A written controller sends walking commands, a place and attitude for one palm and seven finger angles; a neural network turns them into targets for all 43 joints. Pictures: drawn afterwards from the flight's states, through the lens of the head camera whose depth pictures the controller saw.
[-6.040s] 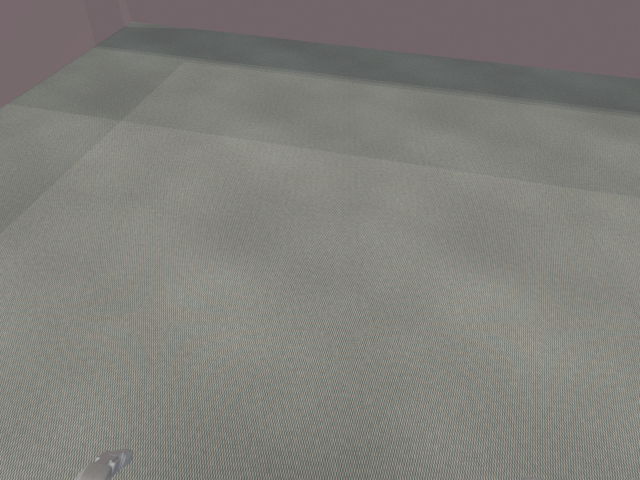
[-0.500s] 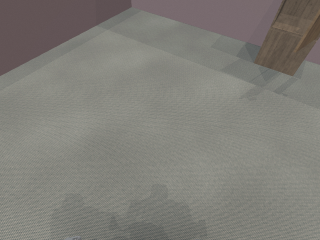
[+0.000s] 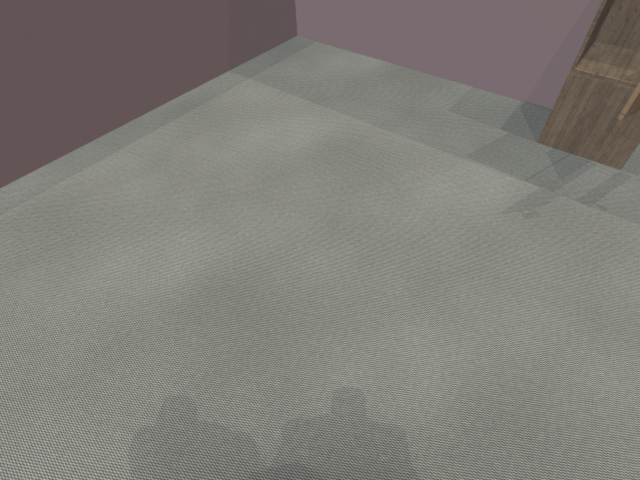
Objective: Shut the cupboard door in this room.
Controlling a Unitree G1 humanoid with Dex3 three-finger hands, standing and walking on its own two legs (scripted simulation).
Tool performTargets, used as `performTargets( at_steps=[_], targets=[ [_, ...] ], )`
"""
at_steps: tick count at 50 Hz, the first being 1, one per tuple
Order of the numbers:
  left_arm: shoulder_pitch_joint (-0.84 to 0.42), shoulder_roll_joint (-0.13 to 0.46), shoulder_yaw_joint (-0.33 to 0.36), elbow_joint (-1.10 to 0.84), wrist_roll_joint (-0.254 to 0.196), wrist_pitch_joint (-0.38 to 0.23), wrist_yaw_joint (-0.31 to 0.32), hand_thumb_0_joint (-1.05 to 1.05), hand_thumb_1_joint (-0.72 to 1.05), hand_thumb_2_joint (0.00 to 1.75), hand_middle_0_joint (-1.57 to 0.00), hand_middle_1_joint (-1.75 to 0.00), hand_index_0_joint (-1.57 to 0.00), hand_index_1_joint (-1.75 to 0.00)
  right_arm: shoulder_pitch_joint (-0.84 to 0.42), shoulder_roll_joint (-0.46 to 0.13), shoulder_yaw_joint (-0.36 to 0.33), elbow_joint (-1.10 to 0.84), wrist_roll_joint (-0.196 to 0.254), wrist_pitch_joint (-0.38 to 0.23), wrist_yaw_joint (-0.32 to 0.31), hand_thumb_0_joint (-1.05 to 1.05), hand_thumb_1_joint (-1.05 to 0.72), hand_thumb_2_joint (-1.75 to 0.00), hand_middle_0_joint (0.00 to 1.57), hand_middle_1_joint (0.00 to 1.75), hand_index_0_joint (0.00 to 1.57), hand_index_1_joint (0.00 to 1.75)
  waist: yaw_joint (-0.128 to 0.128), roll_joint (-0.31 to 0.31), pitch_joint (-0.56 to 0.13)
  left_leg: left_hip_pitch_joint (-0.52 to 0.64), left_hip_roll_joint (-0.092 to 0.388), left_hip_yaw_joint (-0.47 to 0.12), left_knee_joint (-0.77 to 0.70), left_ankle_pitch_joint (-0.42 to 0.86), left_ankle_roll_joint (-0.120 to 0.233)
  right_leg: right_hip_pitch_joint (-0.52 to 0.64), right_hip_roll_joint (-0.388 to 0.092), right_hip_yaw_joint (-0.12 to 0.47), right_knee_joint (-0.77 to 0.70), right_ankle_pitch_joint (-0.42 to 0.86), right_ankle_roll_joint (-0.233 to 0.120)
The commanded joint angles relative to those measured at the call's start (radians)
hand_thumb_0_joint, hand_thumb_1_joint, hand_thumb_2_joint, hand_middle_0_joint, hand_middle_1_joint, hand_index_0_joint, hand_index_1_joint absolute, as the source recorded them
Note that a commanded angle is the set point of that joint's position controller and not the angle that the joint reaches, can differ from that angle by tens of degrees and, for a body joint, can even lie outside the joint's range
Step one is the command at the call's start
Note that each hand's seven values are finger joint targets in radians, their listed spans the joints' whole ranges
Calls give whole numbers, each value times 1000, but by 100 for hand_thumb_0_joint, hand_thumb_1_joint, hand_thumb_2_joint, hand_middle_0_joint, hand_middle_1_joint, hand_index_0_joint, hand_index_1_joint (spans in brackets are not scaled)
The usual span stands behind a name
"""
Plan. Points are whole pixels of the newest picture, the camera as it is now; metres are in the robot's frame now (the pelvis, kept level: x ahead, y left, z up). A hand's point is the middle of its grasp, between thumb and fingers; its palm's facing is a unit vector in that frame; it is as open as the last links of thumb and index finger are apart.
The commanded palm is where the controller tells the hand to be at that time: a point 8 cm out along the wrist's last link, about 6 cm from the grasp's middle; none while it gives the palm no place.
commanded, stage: turn or walk to find it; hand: left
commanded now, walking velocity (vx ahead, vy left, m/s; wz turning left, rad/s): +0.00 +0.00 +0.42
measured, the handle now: out of the picture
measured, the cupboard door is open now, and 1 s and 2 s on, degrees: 72 72 72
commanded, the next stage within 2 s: none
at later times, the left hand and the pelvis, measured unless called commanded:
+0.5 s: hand out of the picture -0.03 +0.25 -0.19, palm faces +0.19 -0.96 -0.20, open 7.4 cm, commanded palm none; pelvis -0.03 +0.05 -0.01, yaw +8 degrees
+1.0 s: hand out of the picture +0.00 +0.22 -0.14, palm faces +0.34 -0.90 -0.28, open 7.4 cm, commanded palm none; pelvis -0.04 +0.00 +0.00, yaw +21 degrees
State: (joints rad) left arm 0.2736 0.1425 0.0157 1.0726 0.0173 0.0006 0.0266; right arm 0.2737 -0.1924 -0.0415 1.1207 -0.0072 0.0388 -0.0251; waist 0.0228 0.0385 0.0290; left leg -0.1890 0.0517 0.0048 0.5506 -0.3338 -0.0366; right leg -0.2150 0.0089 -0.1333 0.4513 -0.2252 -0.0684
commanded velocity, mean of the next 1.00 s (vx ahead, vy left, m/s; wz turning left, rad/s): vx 0.00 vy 0.00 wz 0.42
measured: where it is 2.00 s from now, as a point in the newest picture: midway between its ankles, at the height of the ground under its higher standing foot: outside the picture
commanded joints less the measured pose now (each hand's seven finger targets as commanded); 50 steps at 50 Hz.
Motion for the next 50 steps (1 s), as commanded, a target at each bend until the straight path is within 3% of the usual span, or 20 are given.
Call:
performTargets(
  at_steps=[1, 3, 5, 11, 17, 20, 21, 22, 23, 24, 28, 33, 38, 42, 43, 44, 45, 47, 49, 50],
  targets=[
    [30, 114, 23, -10, -19, -15, 7, 0, 90, 90, -20, -30, -20, -30, 75, -61, 8, -3, -4, -46, -10, 0, -90, -90, 20, 30, 20, 30, -15, -10, -47, 102, 84, -70, -189, 264, 45, -14, -153, 159, -68, 157, 28],
    [33, 108, 23, -4, -12, -7, 7, 0, 90, 90, -20, -30, -20, -30, 25, -84, 7, -19, -5, -39, -12, 0, -90, -90, 20, 30, 20, 30, 2, -13, 4, 5, 112, -77, -178, 225, 57, 8, -133, 136, -84, 87, 52],
    [25, 119, 24, 11, -12, 1, 6, 0, 90, 90, -20, -30, -20, -30, -2, -66, 13, -20, -5, -38, -12, 0, -90, -90, 20, 30, 20, 30, 5, 79, 38, -64, 104, -99, -216, 211, 64, 41, -133, 96, -46, 81, 64],
    [48, 140, 39, 4, -2, 10, 6, 0, 90, 90, -20, -30, -20, -30, -10, -70, -1, -61, -10, -17, -3, 0, -90, -90, 20, 30, 20, 30, 6, -16, 96, -180, 40, -90, -151, 46, 63, -8, -184, 134, -99, -145, 54],
    [-11, 195, 66, -62, 8, 12, 8, 0, 90, 90, -20, -30, -20, -30, 36, -61, -21, -99, -13, -1, 11, 0, -90, -90, 20, 30, 20, 30, -22, -190, 13, -125, -17, 4, 125, -45, 42, -91, -347, 214, -208, -267, -35],
    [-51, 195, 73, -91, 8, 15, 8, 0, 90, 90, -20, -30, -20, -30, 55, -55, -22, -109, -12, -9, 20, 0, -90, -90, 20, 30, 20, 30, -41, -111, -8, -65, 11, -2, -1, 24, 43, -122, -323, 108, -85, -179, -5],
    [-47, 175, 70, -101, 3, 20, 4, 0, 90, 90, -20, -30, -20, -30, 61, -79, -25, -120, -16, -15, 21, 0, -90, -90, 20, 30, 20, 30, -44, 11, -9, -60, 62, -125, -114, 63, 71, -166, -250, 34, 37, -196, 42],
    [-60, 136, 64, -119, -4, 24, -2, 0, 90, 90, -20, -30, -20, -30, 66, -138, -36, -131, -22, -21, 18, 0, -90, -90, 20, 30, 20, 30, -54, 205, 19, -91, 182, -341, -257, 62, 127, -232, -124, -41, 231, -212, 100],
    [-110, 129, 61, -141, 1, 29, -2, 0, 90, 90, -20, -30, -20, -30, 61, -167, -44, -137, -24, -26, 11, 0, -90, -90, 20, 30, 20, 30, -65, 265, 52, -130, 260, -458, -360, 51, 190, -255, -72, 0, 421, -294, 109],
    [-112, 136, 62, -140, 7, 34, -1, 0, 90, 90, -20, -30, -20, -30, 55, -167, -42, -134, -21, -30, 1, 0, -90, -90, 20, 30, 20, 30, -59, 218, 50, -123, 258, -463, -361, 118, 213, -281, -93, 79, 533, -287, 101],
    [-99, 130, 59, -137, 1, 20, -9, 0, 90, 90, -20, -30, -20, -30, 30, -161, -37, -147, -17, -45, -11, 0, -90, -90, 20, 30, 20, 30, -33, 59, -48, 51, 190, -340, -238, 473, 213, -329, -83, 118, 596, -216, 120],
    [-170, 126, 51, -182, -8, 19, -4, 0, 90, 90, -20, -30, -20, -30, 83, -176, -49, -141, -18, -39, -10, 0, -90, -90, 20, 30, 20, 30, -69, 75, -103, 175, 170, -352, -189, 644, 222, -316, -57, 128, 481, -240, 144],
    [-172, 131, 48, -205, -14, 20, 1, 0, 90, 90, -20, -30, -20, -30, 47, -194, -60, -167, -23, -25, 0, 0, -90, -90, 20, 30, 20, 30, -61, 116, -106, 91, 150, -390, -172, 616, 212, -171, -27, 126, 279, -234, 136],
    [-70, 162, 58, -187, -16, 11, 6, 0, 90, 90, -20, -30, -20, -30, -13, -188, -67, -198, -14, -17, 11, 0, -90, -90, 20, 30, 20, 30, -5, 84, -114, -98, 68, -365, -120, 399, 130, 101, -28, 108, -53, 11, 125],
    [-41, 215, 67, -183, -6, 2, 11, 0, 90, 90, -20, -30, -20, -30, -14, -152, -64, -205, -5, -18, 18, 0, -90, -90, 20, 30, 20, 30, 6, -30, -117, -243, 13, -304, -40, 233, 78, 243, -136, 200, -129, 37, 100],
    [-27, 298, 86, -185, 8, -4, 18, 0, 90, 90, -20, -30, -20, -30, -15, -90, -54, -232, -3, -19, 22, 0, -90, -90, 20, 30, 20, 30, 16, -298, -90, -436, -118, -119, 162, -88, 11, 304, -387, 452, -179, 29, 10],
    [-45, 312, 83, -209, 4, 3, 17, 0, 90, 90, -20, -30, -20, -30, -54, -133, -67, -247, -14, -9, 18, 0, -90, -90, 20, 30, 20, 30, 25, -286, -53, -412, -112, -96, 372, -239, 4, 124, -499, 501, -204, 65, -82],
    [-156, 246, 75, -237, 0, 0, 16, 0, 90, 90, -20, -30, -20, -30, -27, -141, -75, -208, -23, 19, 29, 0, -90, -90, 20, 30, 20, 30, -34, -226, 36, -375, -69, -121, 579, -132, 4, -57, -390, 382, -248, -107, -64],
    [-199, 206, 58, -247, -1, -4, 10, 0, 90, 90, -20, -30, -20, -30, 12, -123, -71, -182, -22, 24, 39, 0, -90, -90, 20, 30, 20, 30, -71, -169, 80, -366, -53, -80, 655, -34, -7, -81, -303, 238, -211, -13, -24],
    [-176, 197, 54, -240, -2, -10, 7, 0, 90, 90, -20, -30, -20, -30, 23, -119, -67, -176, -20, 24, 41, 0, -90, -90, 20, 30, 20, 30, -69, -176, 62, -373, -54, -65, 669, -3, -18, -42, -280, 189, -190, 67, -17]
  ],
)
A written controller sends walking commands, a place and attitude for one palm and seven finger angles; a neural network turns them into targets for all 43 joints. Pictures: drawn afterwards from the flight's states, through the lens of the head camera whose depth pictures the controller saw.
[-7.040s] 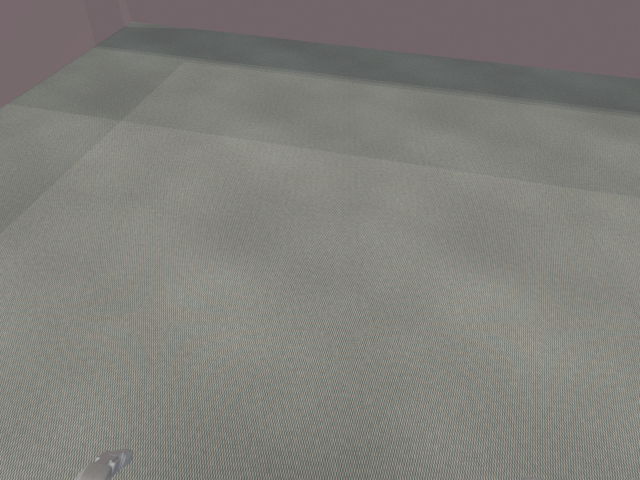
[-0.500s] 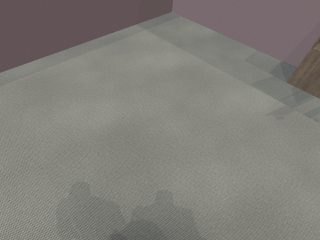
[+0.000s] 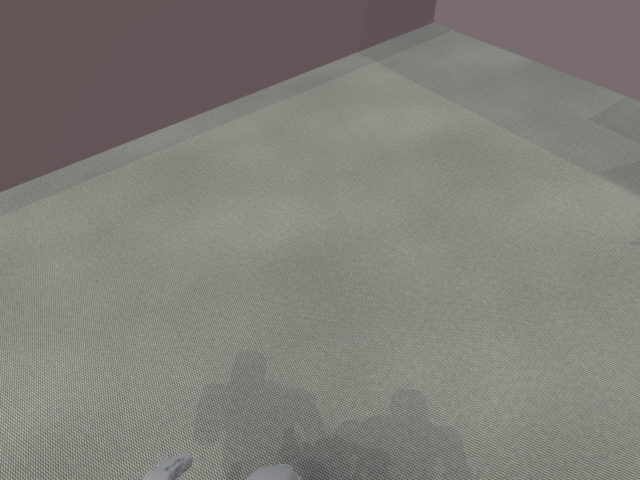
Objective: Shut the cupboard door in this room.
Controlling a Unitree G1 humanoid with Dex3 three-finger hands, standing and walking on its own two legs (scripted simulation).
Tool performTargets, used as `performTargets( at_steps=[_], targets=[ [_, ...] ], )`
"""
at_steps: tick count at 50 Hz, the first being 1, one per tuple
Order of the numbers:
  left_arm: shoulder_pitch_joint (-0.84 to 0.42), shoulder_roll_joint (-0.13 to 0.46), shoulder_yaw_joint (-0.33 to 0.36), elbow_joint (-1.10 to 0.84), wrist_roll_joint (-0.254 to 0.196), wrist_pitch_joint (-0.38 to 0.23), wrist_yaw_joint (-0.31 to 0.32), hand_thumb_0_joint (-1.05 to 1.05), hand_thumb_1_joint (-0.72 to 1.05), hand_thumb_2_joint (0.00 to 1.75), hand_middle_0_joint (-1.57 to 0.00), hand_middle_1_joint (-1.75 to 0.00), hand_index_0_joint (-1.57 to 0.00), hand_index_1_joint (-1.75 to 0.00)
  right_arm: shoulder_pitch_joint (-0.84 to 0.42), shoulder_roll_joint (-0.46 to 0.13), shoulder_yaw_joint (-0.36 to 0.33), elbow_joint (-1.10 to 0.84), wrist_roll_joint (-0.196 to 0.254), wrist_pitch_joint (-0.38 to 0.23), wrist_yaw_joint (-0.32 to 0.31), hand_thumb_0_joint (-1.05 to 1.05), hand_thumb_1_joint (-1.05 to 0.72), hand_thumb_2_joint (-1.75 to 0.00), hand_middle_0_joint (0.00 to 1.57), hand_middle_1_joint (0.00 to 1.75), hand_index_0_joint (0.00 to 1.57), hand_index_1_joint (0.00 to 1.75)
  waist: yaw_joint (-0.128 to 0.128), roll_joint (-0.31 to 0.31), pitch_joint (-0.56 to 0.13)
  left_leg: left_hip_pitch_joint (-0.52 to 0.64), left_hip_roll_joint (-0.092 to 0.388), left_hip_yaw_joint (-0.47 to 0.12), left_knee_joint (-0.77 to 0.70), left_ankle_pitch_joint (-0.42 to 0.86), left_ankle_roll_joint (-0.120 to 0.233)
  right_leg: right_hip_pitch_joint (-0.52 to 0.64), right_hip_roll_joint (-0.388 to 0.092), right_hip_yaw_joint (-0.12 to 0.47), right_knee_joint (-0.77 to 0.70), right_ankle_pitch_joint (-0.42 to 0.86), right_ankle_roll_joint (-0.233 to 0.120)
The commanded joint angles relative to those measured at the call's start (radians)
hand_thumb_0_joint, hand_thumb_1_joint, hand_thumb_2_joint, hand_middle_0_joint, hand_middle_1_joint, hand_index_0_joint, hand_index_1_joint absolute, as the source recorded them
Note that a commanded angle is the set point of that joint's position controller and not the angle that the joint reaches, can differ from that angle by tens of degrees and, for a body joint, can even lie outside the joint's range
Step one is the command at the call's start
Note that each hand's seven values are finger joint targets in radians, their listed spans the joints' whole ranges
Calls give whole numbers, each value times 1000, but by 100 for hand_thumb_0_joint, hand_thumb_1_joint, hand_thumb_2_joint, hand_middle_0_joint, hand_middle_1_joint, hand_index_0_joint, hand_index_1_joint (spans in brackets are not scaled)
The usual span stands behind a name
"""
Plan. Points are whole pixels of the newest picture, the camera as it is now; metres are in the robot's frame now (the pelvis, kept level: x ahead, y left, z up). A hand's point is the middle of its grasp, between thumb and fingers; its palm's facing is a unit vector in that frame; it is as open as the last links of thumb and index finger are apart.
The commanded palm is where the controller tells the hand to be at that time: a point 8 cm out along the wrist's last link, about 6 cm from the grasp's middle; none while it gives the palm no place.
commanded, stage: turn or walk to find it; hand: left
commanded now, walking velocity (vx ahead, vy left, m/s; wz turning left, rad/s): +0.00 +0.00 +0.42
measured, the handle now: out of the picture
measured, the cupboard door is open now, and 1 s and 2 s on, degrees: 72 72 72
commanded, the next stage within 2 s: none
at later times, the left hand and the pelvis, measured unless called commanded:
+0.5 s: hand out of the picture -0.07 +0.26 -0.19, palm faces +0.29 -0.93 -0.24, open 7.4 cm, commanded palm none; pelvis -0.02 +0.05 +0.00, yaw +13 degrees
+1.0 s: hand out of the picture +0.00 +0.22 -0.14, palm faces +0.40 -0.87 -0.28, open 7.4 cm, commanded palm none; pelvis -0.03 +0.00 +0.00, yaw +26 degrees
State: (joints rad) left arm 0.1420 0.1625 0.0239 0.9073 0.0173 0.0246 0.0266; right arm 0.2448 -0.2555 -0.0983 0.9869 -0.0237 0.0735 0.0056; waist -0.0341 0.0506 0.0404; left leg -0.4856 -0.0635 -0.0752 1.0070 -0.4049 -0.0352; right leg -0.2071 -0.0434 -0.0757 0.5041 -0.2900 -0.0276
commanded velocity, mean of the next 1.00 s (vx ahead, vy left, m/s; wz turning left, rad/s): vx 0.00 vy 0.00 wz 0.42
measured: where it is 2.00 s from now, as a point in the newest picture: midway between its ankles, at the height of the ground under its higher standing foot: outside the picture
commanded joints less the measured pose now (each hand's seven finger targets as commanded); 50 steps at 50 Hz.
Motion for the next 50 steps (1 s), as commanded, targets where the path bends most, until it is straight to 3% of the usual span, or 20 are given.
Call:
performTargets(
  at_steps=[1, 7, 13, 16, 17, 18, 19, 20, 21, 25, 28, 36, 39, 42, 43, 44, 45, 46, 48, 50],
  targets=[
    [-7, 176, 45, -67, -2, -37, 6, 0, 90, 90, -20, -30, -20, -30, 45, -58, -8, -43, -1, -12, 11, 0, -90, -90, 20, 30, 20, 30, 1, -203, 33, -83, 62, 23, 215, 81, -27, -10, -220, 112, -228, 185, -57],
    [134, 199, 51, -20, 6, -39, 9, 0, 90, 90, -20, -30, -20, -30, -58, -64, 5, -65, 2, -12, 6, 0, -90, -90, 20, 30, 20, 30, 57, -214, -11, -87, 94, 47, 103, 23, -50, 123, -274, 106, -176, 376, -98],
    [186, 254, 69, 14, 17, -29, 8, 0, 90, 90, -20, -30, -20, -30, -135, -37, 32, -87, 19, -36, 3, 0, -90, -90, 20, 30, 20, 30, 92, -258, -69, 70, 85, 134, -262, -71, -29, 185, -309, 63, -64, 616, -118],
    [158, 263, 71, 23, 7, -22, 5, 0, 90, 90, -20, -30, -20, -30, -56, -53, 31, -67, 18, -48, 0, 0, -90, -90, 20, 30, 20, 30, 39, -256, -108, 253, 75, 162, -513, 136, -9, 113, -284, -2, 26, 544, -49],
    [153, 240, 67, 19, -3, -17, 3, 0, 90, 90, -20, -30, -20, -30, -14, -93, 22, -57, 15, -58, 1, 0, -90, -90, 20, 30, 20, 30, 14, -147, -135, 394, 118, 118, -632, 291, 9, 18, -248, -50, 133, 424, 2],
    [168, 184, 56, -7, -9, -11, -2, 0, 90, 90, -20, -30, -20, -30, 13, -190, 1, -59, 8, -68, 0, 0, -90, -90, 20, 30, 20, 30, 1, 137, -166, 562, 348, -162, -665, 574, 90, -228, -128, -102, 323, 2, 75],
    [129, 142, 35, -37, -4, -2, 1, 0, 90, 90, -20, -30, -20, -30, 59, -247, -12, -50, 12, -59, -8, 0, -90, -90, 20, 30, 20, 30, -24, 251, -155, 539, 482, -280, -651, 884, 201, -329, -70, -42, 467, -381, 104],
    [100, 167, 41, -31, 1, 9, 4, 0, 90, 90, -20, -30, -20, -30, 55, -228, -8, -39, 8, -52, -13, 0, -90, -90, 20, 30, 20, 30, -26, 138, -128, 482, 483, -199, -637, 839, 238, -311, -85, 15, 557, -348, 90],
    [66, 159, 44, -15, 4, 17, 7, 0, 90, 90, -20, -30, -20, -30, 30, -190, 2, -38, 5, -59, -24, 0, -90, -90, 20, 30, 20, 30, -23, 185, -87, 426, 408, -175, -655, 826, 203, -320, -90, 51, 577, -282, 95],
    [98, 168, 53, 19, 0, 11, -11, 0, 90, 90, -20, -30, -20, -30, -60, -147, 20, -73, 10, -68, -29, 0, -90, -90, 20, 30, 20, 30, 31, 82, -40, 410, 301, -78, -654, 781, 166, -334, -72, 48, 653, -117, 114],
    [91, 170, 54, 14, 0, 10, -11, 0, 90, 90, -20, -30, -20, -30, -34, -137, 17, -73, 13, -74, -28, 0, -90, -90, 20, 30, 20, 30, 28, 80, -59, 427, 284, -80, -663, 777, 166, -331, -68, 53, 632, -76, 128],
    [-28, 145, 47, -55, -5, 10, -5, 0, 90, 90, -20, -30, -20, -30, 10, -141, 1, -79, -1, -65, -24, 0, -90, -90, 20, 30, 20, 30, -5, 89, -43, 383, 298, -229, -665, 621, 218, -284, -37, 66, 421, -148, 126],
    [-23, 132, 42, -64, -10, 2, -4, 0, 90, 90, -20, -30, -20, -30, 2, -143, -4, -83, -5, -59, -23, 0, -90, -90, 20, 30, 20, 30, 1, 105, -64, 342, 283, -268, -632, 658, 215, -179, -4, 55, 265, -161, 110],
    [50, 140, 45, -48, -14, -9, -1, 0, 90, 90, -20, -30, -20, -30, -17, -141, -8, -89, -1, -56, -20, 0, -90, -90, 20, 30, 20, 30, 40, 85, -96, 260, 240, -270, -581, 597, 179, -19, 19, 39, 57, -7, 96],
    [83, 156, 48, -42, -12, -18, 1, 0, 90, 90, -20, -30, -20, -30, -19, -130, -7, -89, 6, -56, -17, 0, -90, -90, 20, 30, 20, 30, 57, 51, -110, 200, 208, -253, -535, 524, 143, 87, 1, 47, -86, 98, 92],
    [113, 207, 58, -36, -4, -30, 7, 0, 90, 90, -20, -30, -20, -30, 1, -83, -2, -93, 15, -58, -12, 0, -90, -90, 20, 30, 20, 30, 67, -75, -137, 57, 143, -191, -443, 312, 84, 249, -123, 152, -176, 150, 66],
    [141, 294, 76, -35, 11, -37, 14, 0, 90, 90, -20, -30, -20, -30, 1, -20, 10, -118, 15, -60, -8, 0, -90, -90, 20, 30, 20, 30, 80, -347, -133, -113, -7, -7, -215, -100, 10, 311, -381, 398, -202, 272, -33],
    [142, 300, 66, -47, 1, -30, 13, 0, 90, 90, -20, -30, -20, -30, -14, -69, -4, -120, 7, -46, -13, 0, -90, -90, 20, 30, 20, 30, 84, -293, -118, -76, 12, -20, -29, -202, 8, 150, -455, 406, -208, 325, -113],
    [3, 235, 66, -78, -3, -25, 18, 0, 90, 90, -20, -30, -20, -30, 19, -72, -14, -78, 1, -17, -3, 0, -90, -90, 20, 30, 20, 30, 24, -237, -31, -57, 51, -36, 160, -84, 7, -16, -357, 306, -269, 49, -100],
    [-36, 182, 45, -85, -5, -32, 9, 0, 90, 90, -20, -30, -20, -30, 51, -59, -10, -42, -3, -13, 8, 0, -90, -90, 20, 30, 20, 30, -3, -191, 29, -65, 70, 0, 223, 33, -10, -41, -257, 161, -245, 100, -57]
  ],
)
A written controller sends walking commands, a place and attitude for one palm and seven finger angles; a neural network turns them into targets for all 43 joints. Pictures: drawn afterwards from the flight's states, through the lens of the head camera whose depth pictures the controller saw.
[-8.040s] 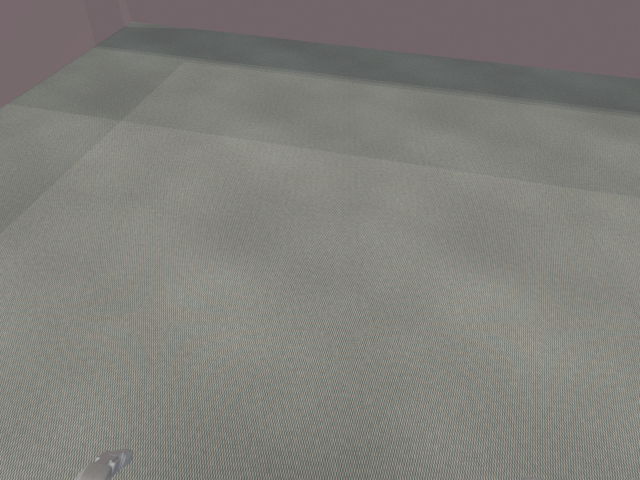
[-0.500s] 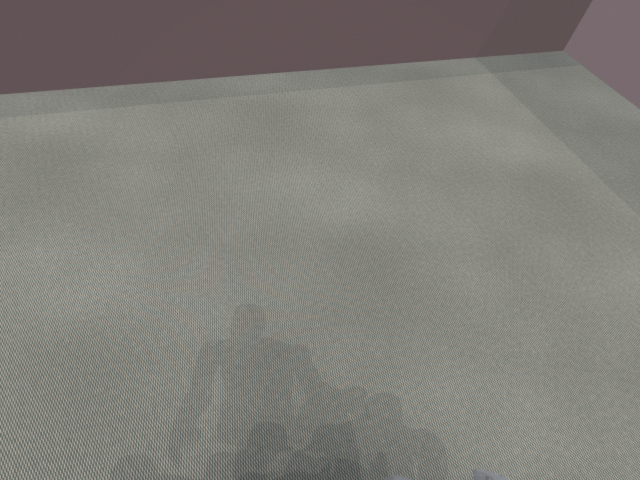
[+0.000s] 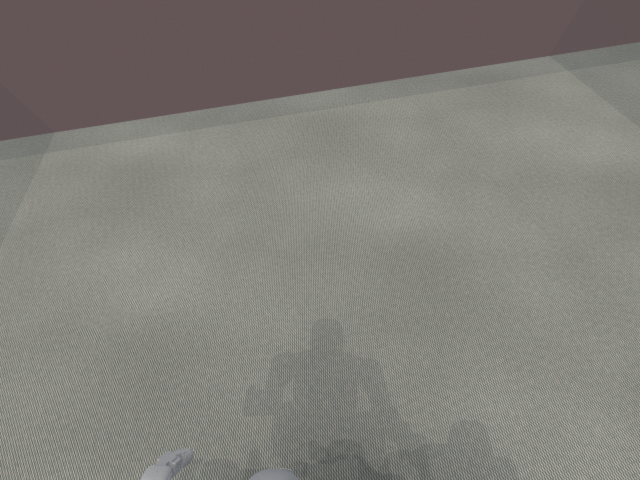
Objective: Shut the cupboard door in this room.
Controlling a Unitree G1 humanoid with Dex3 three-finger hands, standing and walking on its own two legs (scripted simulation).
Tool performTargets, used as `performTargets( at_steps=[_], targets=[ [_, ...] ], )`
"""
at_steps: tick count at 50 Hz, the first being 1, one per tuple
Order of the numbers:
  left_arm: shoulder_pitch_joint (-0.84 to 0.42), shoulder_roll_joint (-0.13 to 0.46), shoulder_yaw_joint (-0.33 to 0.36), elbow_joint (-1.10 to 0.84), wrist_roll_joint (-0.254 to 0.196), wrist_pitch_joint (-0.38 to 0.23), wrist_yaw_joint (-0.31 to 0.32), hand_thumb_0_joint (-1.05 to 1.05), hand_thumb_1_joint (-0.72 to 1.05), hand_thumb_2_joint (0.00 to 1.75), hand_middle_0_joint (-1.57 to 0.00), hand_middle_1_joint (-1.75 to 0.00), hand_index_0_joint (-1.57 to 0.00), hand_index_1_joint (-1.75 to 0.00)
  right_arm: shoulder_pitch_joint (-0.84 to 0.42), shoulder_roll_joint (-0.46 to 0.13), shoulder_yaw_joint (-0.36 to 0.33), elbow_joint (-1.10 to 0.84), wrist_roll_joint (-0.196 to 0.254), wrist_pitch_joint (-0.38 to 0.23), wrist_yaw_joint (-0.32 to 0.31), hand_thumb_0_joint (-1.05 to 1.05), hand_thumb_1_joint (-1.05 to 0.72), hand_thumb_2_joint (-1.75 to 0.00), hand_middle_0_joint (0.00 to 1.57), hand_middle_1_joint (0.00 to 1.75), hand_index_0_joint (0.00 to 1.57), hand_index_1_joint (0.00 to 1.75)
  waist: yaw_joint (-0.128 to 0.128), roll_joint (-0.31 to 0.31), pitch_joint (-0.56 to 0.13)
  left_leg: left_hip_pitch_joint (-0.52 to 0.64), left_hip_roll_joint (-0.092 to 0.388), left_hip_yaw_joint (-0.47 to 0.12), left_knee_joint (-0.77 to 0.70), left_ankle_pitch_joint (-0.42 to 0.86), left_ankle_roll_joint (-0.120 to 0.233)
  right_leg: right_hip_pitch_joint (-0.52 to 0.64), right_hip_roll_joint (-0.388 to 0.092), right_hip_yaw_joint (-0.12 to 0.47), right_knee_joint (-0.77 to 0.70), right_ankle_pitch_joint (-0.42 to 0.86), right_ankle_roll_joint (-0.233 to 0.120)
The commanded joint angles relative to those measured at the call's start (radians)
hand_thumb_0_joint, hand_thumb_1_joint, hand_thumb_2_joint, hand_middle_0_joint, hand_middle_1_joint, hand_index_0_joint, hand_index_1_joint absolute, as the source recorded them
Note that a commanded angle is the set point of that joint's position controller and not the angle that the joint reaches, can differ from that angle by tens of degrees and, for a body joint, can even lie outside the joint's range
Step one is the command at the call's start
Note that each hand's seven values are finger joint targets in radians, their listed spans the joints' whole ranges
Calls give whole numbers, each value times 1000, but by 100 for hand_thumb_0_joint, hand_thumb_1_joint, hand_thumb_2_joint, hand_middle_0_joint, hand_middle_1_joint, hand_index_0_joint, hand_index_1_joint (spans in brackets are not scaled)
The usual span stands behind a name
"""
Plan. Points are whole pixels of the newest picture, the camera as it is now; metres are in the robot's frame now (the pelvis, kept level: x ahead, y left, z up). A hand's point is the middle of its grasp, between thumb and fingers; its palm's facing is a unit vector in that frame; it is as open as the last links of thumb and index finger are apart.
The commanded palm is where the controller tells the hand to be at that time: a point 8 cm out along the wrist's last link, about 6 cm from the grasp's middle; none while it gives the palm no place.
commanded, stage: turn or walk to find it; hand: left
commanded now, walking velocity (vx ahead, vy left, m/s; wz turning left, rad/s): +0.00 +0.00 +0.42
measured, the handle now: out of the picture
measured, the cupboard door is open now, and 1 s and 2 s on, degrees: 72 72 72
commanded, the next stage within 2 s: none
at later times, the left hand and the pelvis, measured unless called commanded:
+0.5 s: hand out of the picture -0.07 +0.26 -0.19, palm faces +0.28 -0.93 -0.23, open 7.4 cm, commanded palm none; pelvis -0.03 +0.05 -0.01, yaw +13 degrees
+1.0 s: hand out of the picture +0.00 +0.25 -0.14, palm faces +0.38 -0.89 -0.27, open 7.4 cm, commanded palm none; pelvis -0.05 +0.02 +0.00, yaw +24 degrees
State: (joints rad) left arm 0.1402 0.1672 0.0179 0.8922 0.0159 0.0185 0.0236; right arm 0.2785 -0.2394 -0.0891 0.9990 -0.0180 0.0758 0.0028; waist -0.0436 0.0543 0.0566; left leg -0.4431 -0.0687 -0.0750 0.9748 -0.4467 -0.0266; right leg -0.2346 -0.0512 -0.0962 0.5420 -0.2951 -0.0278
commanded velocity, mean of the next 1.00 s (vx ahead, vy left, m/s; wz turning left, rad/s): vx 0.00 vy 0.00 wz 0.42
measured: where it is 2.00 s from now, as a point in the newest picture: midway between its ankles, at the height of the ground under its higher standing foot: outside the picture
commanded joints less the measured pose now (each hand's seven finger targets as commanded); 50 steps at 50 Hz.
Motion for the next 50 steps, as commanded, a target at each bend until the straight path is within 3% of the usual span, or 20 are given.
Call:
performTargets(
  at_steps=[1, 3, 8, 14, 16, 18, 19, 20, 21, 22, 23, 24, 26, 28, 36, 39, 44, 47, 49, 50],
  targets=[
    [-18, 172, 48, -65, -4, -30, 10, 0, 90, 90, -20, -30, -20, -30, 36, -68, -17, -48, -7, -14, 12, 0, -90, -90, 20, 30, 20, 30, 5, -204, 3, -113, 76, 13, 268, 105, -28, 7, -234, 131, -274, 141, -47],
    [20, 165, 48, -49, -3, -33, 10, 0, 90, 90, -20, -30, -20, -30, 30, -70, -16, -42, -5, -14, 13, 0, -90, -90, 20, 30, 20, 30, 19, -222, -2, -122, 87, 22, 263, 133, -42, 40, -231, 102, -270, 175, -47],
    [105, 185, 56, -13, 5, -31, 13, 0, 90, 90, -20, -30, -20, -30, -48, -66, -7, -58, -4, -11, 12, 0, -90, -90, 20, 30, 20, 30, 57, -219, 0, -105, 113, 46, 147, 76, -56, 86, -282, 107, -258, 213, -85],
    [152, 239, 77, 15, 19, -22, 12, 0, 90, 90, -20, -30, -20, -30, -120, -39, 15, -84, 9, -33, 10, 0, -90, -90, 20, 30, 20, 30, 93, -265, -67, 13, 112, 125, -178, -37, -41, 159, -318, 70, -157, 420, -118],
    [153, 252, 78, 27, 17, -18, 8, 0, 90, 90, -20, -30, -20, -30, -103, -41, 18, -82, 13, -40, 6, 0, -90, -90, 20, 30, 20, 30, 83, -264, -85, 85, 93, 158, -280, 6, -30, 144, -317, 47, -113, 464, -103],
    [125, 244, 79, 29, 7, -11, 6, 0, 90, 90, -20, -30, -20, -30, -42, -58, 15, -70, 11, -50, 6, 0, -90, -90, 20, 30, 20, 30, 39, -212, -108, 236, 95, 158, -495, 192, -16, 73, -286, -14, -14, 392, -37],
    [133, 217, 73, 21, -3, -4, 3, 0, 90, 90, -20, -30, -20, -30, -8, -107, 5, -62, 8, -61, 7, 0, -90, -90, 20, 30, 20, 30, 15, -76, -136, 372, 155, 86, -594, 330, 6, -37, -237, -64, 115, 267, 19],
    [134, 150, 60, -13, -9, 3, -2, 0, 90, 90, -20, -30, -20, -30, 20, -210, -17, -66, 0, -69, 2, 0, -90, -90, 20, 30, 20, 30, -1, 234, -128, 475, 409, -251, -642, 628, 108, -301, -100, -104, 318, -195, 99],
    [72, 141, 46, -34, 0, 14, 3, 0, 90, 90, -20, -30, -20, -30, 57, -257, -26, -57, 0, -58, -5, 0, -90, -90, 20, 30, 20, 30, -27, 220, -116, 396, 494, -282, -650, 757, 197, -305, -69, -15, 461, -364, 100],
    [45, 150, 50, -24, 3, 23, 4, 0, 90, 90, -20, -30, -20, -30, 35, -227, -18, -48, -3, -59, -14, 0, -90, -90, 20, 30, 20, 30, -21, 159, -93, 353, 461, -227, -655, 716, 205, -300, -84, 43, 522, -311, 92],
    [45, 150, 54, -11, 3, 28, 3, 0, 90, 90, -20, -30, -20, -30, -15, -201, -10, -61, -3, -62, -22, 0, -90, -90, 20, 30, 20, 30, 0, 194, -71, 320, 409, -199, -661, 658, 184, -314, -89, 65, 556, -251, 96],
    [35, 164, 60, 3, 3, 27, -3, 0, 90, 90, -20, -30, -20, -30, -62, -174, -1, -74, -4, -61, -26, 0, -90, -90, 20, 30, 20, 30, 11, 161, -28, 289, 366, -171, -661, 621, 169, -319, -81, 73, 585, -184, 98],
    [73, 165, 61, 25, 2, 20, -11, 0, 90, 90, -20, -30, -20, -30, -91, -155, 12, -88, 1, -70, -28, 0, -90, -90, 20, 30, 20, 30, 37, 113, -39, 331, 310, -110, -649, 692, 153, -322, -68, 73, 605, -107, 108],
    [83, 166, 62, 36, 2, 16, -13, 0, 90, 90, -20, -30, -20, -30, -71, -151, 10, -86, 6, -77, -28, 0, -90, -90, 20, 30, 20, 30, 38, 73, -69, 374, 290, -88, -644, 752, 147, -318, -60, 72, 605, -74, 116],
    [11, 156, 59, -6, 0, 18, -1, 0, 90, 90, -20, -30, -20, -30, -9, -146, -3, -82, 0, -75, -27, 0, -90, -90, 20, 30, 20, 30, 14, 57, -80, 412, 305, -202, -643, 722, 192, -321, -48, 100, 505, -95, 136],
    [-38, 145, 55, -28, -3, 17, 0, 0, 90, 90, -20, -30, -20, -30, 8, -145, -7, -77, -5, -71, -25, 0, -90, -90, 20, 30, 20, 30, -1, 77, -62, 369, 303, -249, -644, 680, 206, -285, -35, 102, 435, -132, 128],
    [-39, 127, 50, -45, -8, 14, 3, 0, 90, 90, -20, -30, -20, -30, 0, -152, -10, -83, -11, -61, -23, 0, -90, -90, 20, 30, 20, 30, 7, 76, -81, 293, 290, -316, -642, 572, 212, -180, 1, 100, 293, -155, 102],
    [1, 126, 50, -40, -14, 8, 6, 0, 90, 90, -20, -30, -20, -30, -13, -151, -15, -88, -11, -56, -19, 0, -90, -90, 20, 30, 20, 30, 26, 81, -94, 218, 258, -334, -620, 553, 193, -55, 30, 88, 140, -101, 86],
    [63, 138, 56, -23, -14, -3, 8, 0, 90, 90, -20, -30, -20, -30, -26, -137, -15, -93, -4, -55, -16, 0, -90, -90, 20, 30, 20, 30, 60, 52, -121, 121, 207, -310, -563, 475, 146, 115, 24, 80, -81, 53, 79],
    [97, 174, 64, -18, -9, -13, 13, 0, 90, 90, -20, -30, -20, -30, -19, -104, -12, -96, 4, -55, -12, 0, -90, -90, 20, 30, 20, 30, 74, -31, -141, 19, 157, -263, -494, 345, 97, 249, -54, 147, -201, 93, 62]
  ],
)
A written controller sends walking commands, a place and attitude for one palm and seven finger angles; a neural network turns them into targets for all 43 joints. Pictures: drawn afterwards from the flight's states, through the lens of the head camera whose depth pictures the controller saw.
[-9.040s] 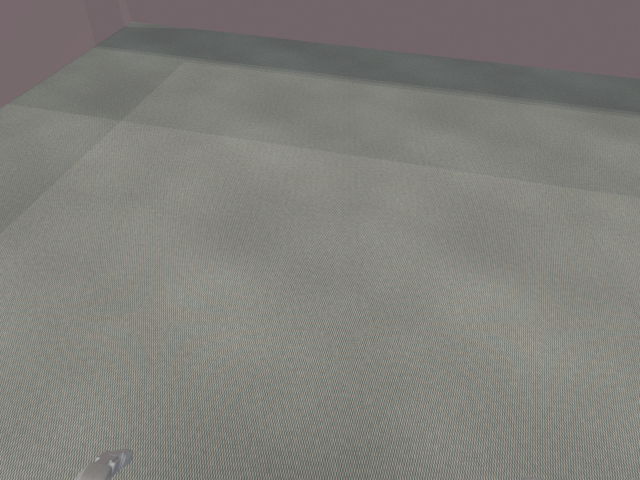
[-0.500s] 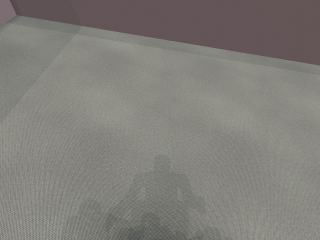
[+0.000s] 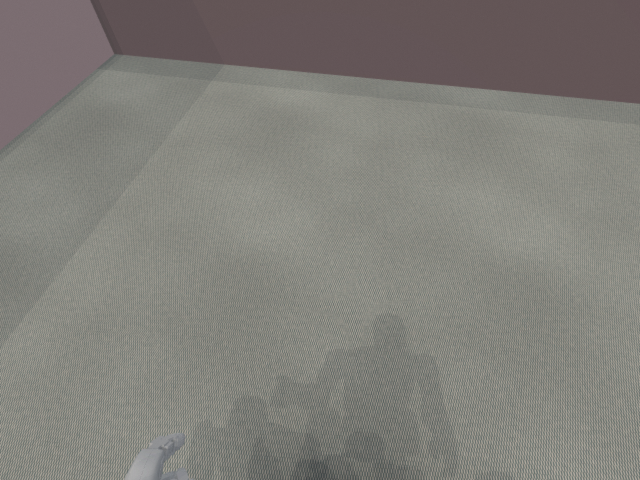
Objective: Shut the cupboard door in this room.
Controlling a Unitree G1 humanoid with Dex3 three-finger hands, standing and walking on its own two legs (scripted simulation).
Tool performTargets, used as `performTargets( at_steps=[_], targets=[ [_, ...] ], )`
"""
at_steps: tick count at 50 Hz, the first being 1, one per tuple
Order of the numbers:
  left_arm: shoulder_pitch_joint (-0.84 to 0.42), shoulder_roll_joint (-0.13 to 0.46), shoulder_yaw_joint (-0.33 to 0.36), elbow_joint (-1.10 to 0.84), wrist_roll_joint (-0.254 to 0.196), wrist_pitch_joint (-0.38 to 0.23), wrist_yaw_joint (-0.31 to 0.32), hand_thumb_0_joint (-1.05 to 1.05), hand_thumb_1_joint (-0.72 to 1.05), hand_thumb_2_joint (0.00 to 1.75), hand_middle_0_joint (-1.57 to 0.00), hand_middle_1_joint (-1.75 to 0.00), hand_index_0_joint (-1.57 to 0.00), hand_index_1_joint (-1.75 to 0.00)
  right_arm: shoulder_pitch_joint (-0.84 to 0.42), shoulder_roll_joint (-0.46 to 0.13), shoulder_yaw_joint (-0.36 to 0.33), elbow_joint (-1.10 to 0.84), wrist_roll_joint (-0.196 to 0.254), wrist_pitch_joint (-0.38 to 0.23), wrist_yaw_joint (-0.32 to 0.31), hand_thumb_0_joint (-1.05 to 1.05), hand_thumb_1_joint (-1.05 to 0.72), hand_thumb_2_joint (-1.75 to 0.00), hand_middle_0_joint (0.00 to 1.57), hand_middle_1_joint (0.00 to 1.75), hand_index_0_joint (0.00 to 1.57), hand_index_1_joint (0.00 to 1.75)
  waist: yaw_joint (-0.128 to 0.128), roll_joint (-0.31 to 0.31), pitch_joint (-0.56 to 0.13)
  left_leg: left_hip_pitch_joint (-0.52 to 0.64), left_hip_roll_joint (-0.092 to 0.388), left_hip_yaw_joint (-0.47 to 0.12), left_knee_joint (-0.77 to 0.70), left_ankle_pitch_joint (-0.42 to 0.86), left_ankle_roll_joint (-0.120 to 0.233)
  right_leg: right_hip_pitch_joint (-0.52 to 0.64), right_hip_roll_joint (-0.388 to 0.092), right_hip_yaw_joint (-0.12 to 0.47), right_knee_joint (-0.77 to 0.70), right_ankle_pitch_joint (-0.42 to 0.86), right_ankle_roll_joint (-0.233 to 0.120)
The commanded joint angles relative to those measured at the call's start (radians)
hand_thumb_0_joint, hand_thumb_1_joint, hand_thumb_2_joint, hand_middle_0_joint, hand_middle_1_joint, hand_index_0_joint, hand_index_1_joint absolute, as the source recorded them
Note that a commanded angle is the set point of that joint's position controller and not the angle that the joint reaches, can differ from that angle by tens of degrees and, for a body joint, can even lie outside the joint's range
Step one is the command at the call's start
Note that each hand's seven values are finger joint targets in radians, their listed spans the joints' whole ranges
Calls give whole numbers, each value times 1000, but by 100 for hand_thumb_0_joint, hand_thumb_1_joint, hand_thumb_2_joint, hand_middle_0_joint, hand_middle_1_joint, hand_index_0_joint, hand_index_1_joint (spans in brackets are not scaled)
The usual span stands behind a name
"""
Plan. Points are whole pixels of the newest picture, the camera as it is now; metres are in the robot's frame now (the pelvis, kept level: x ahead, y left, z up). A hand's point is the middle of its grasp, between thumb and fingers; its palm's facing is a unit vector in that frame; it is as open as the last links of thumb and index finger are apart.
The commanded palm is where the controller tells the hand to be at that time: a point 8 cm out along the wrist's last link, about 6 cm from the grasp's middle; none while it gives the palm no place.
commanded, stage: turn or walk to find it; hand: left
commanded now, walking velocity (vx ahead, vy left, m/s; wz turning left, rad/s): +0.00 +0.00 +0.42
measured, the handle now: out of the picture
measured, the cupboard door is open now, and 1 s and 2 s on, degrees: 72 72 72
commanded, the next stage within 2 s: none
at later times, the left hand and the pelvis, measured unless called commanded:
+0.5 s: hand out of the picture -0.08 +0.17 -0.16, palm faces +0.31 -0.91 -0.26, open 7.4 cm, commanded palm none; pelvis -0.04 -0.02 +0.00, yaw +15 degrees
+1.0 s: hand out of the picture -0.08 +0.23 -0.16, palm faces +0.44 -0.86 -0.25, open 7.4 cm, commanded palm none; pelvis -0.09 +0.00 +0.01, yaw +26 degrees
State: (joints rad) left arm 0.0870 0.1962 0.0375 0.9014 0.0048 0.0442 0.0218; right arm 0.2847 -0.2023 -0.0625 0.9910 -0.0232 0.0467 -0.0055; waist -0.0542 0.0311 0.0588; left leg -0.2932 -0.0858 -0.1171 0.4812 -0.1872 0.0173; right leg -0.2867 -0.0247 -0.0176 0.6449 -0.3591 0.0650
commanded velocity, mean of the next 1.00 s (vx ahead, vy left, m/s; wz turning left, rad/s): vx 0.00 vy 0.00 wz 0.42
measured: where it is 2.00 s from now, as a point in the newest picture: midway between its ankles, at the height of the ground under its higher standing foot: outside the picture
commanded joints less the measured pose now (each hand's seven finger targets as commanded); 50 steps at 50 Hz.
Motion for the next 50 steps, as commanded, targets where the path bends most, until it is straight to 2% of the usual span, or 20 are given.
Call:
performTargets(
  at_steps=[1, 2, 3, 4, 6, 8, 10, 15, 24, 27, 28, 29, 30, 31, 33, 34, 37, 43, 47, 50],
  targets=[
    [176, 233, 61, -28, 17, -47, 22, 0, 90, 90, -20, -30, -20, -30, -11, -82, -29, -103, 18, -28, 2, 0, -90, -90, 20, 30, 20, 30, 93, -268, -152, -308, 41, -41, 201, -206, -22, 402, -324, 314, -375, 116, -112],
    [162, 260, 59, -45, 14, -42, 21, 0, 90, 90, -20, -30, -20, -30, -36, -114, -41, -117, 6, -21, -3, 0, -90, -90, 20, 30, 20, 30, 100, -291, -115, -306, 5, 25, 419, -387, -45, 238, -465, 407, -397, 192, -210],
    [109, 223, 58, -60, 9, -39, 25, 0, 90, 90, -20, -30, -20, -30, -42, -137, -50, -109, 0, -6, 0, 0, -90, -90, 20, 30, 20, 30, 77, -198, -67, -267, 45, -6, 559, -353, -43, 109, -446, 339, -416, 129, -239],
    [41, 193, 57, -70, 8, -43, 26, 0, 90, 90, -20, -30, -20, -30, -15, -127, -51, -82, -4, 8, 5, 0, -90, -90, 20, 30, 20, 30, 43, -216, -27, -264, 66, -10, 636, -300, -45, 51, -380, 281, -432, 63, -218],
    [5, 145, 34, -74, 5, -49, 16, 0, 90, 90, -20, -30, -20, -30, 27, -108, -49, -44, -5, 16, 16, 0, -90, -90, 20, 30, 20, 30, 8, -142, 24, -256, 79, 28, 734, -189, -60, 14, -276, 132, -397, 137, -164],
    [35, 124, 30, -61, 5, -57, 14, 0, 90, 90, -20, -30, -20, -30, 57, -96, -46, -30, -2, 16, 19, 0, -90, -90, 20, 30, 20, 30, 7, -154, 10, -274, 83, 47, 756, -129, -77, 71, -242, 50, -375, 243, -141],
    [100, 128, 30, -45, 5, -62, 13, 0, 90, 90, -20, -30, -20, -30, 33, -103, -44, -33, -2, 18, 18, 0, -90, -90, 20, 30, 20, 30, 34, -198, -4, -280, 94, 52, 748, -117, -93, 116, -246, 41, -369, 287, -143],
    [185, 143, 38, -9, 13, -64, 16, 0, 90, 90, -20, -30, -20, -30, -42, -108, -34, -44, -2, 19, 14, 0, -90, -90, 20, 30, 20, 30, 66, -180, -24, -289, 124, 62, 680, -163, -107, 199, -299, 47, -344, 370, -179],
    [260, 203, 53, 43, 30, -50, 12, 0, 90, 90, -20, -30, -20, -30, -165, -79, -3, -81, 18, -6, 11, 0, -90, -90, 20, 30, 20, 30, 113, -241, -79, -103, 111, 172, 273, -293, -74, 237, -343, 0, -241, 610, -221],
    [220, 212, 56, 49, 23, -43, 9, 0, 90, 90, -20, -30, -20, -30, -107, -92, -3, -72, 18, -17, 9, 0, -90, -90, 20, 30, 20, 30, 65, -217, -106, 57, 102, 202, 51, -128, -57, 162, -326, -60, -163, 525, -163],
    [206, 200, 55, 48, 15, -38, 7, 0, 90, 90, -20, -30, -20, -30, -72, -113, -8, -62, 17, -25, 12, 0, -90, -90, 20, 30, 20, 30, 38, -150, -119, 171, 123, 183, -81, 5, -46, 85, -299, -105, -82, 434, -115],
    [220, 155, 50, 28, 6, -30, 5, 0, 90, 90, -20, -30, -20, -30, -38, -196, -25, -62, 9, -37, 9, 0, -90, -90, 20, 30, 20, 30, 20, 62, -155, 307, 288, -27, -157, 157, 14, -85, -204, -165, 98, 179, -48],
    [191, 98, 28, -10, 8, -23, 2, 0, 90, 90, -20, -30, -20, -30, -8, -279, -43, -60, 7, -33, 2, 0, -90, -90, 20, 30, 20, 30, 4, 276, -121, 332, 479, -245, -165, 499, 117, -278, -102, -148, 277, -276, 9],
    [148, 127, 29, -15, 14, -10, 7, 0, 90, 90, -20, -30, -20, -30, 1, -283, -42, -51, 4, -22, 0, 0, -90, -90, 20, 30, 20, 30, -8, 178, -106, 233, 509, -189, -155, 456, 176, -229, -106, -67, 381, -279, -6],
    [114, 135, 40, 5, 17, 2, 2, 0, 90, 90, -20, -30, -20, -30, -93, -218, -24, -67, 2, -26, -16, 0, -90, -90, 20, 30, 20, 30, 23, 205, -17, 128, 399, -146, -190, 286, 141, -256, -115, -16, 443, -160, -2],
    [120, 139, 41, 15, 17, 0, -4, 0, 90, 90, -20, -30, -20, -30, -128, -204, -17, -82, 2, -27, -18, 0, -90, -90, 20, 30, 20, 30, 36, 156, 4, 111, 372, -123, -189, 276, 135, -259, -106, -9, 464, -109, 1],
    [155, 130, 40, 35, 15, -8, -9, 0, 90, 90, -20, -30, -20, -30, -116, -193, -13, -85, 9, -41, -18, 0, -90, -90, 20, 30, 20, 30, 52, 86, -38, 182, 313, -70, -169, 395, 118, -256, -86, -10, 482, -25, 18],
    [104, 131, 43, 6, 13, -6, -3, 0, 90, 90, -20, -30, -20, -30, -56, -184, -24, -80, 9, -43, -14, 0, -90, -90, 20, 30, 20, 30, 37, 99, -63, 191, 309, -136, -184, 315, 134, -248, -77, 12, 436, -6, 36],
    [32, 109, 37, -32, 9, -7, 0, 0, 90, 90, -20, -30, -20, -30, -24, -187, -34, -77, -1, -36, -12, 0, -90, -90, 20, 30, 20, 30, 14, 103, -57, 166, 319, -219, -179, 246, 163, -215, -58, 15, 313, -72, 28],
    [29, 94, 33, -45, 4, -11, 2, 0, 90, 90, -20, -30, -20, -30, -22, -191, -40, -78, -5, -30, -12, 0, -90, -90, 20, 30, 20, 30, 17, 111, -81, 138, 312, -260, -161, 240, 168, -136, -31, 11, 190, -97, 13]
  ],
)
